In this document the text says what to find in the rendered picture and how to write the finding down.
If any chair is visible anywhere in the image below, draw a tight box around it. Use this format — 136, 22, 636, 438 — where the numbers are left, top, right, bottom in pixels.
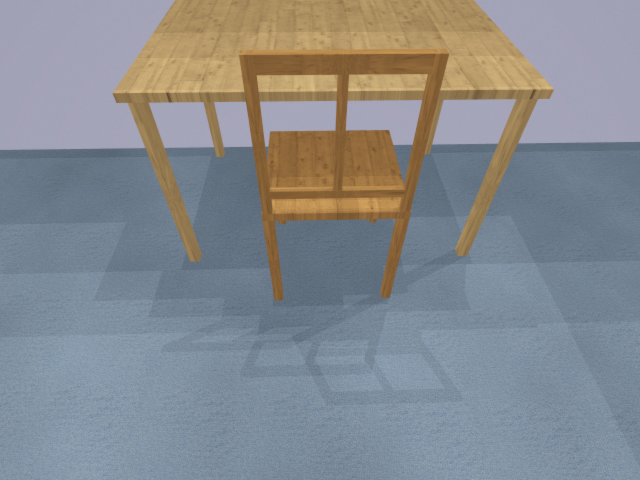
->
239, 49, 449, 300

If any table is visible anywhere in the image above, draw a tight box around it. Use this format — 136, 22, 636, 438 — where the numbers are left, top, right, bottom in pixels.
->
113, 0, 554, 262

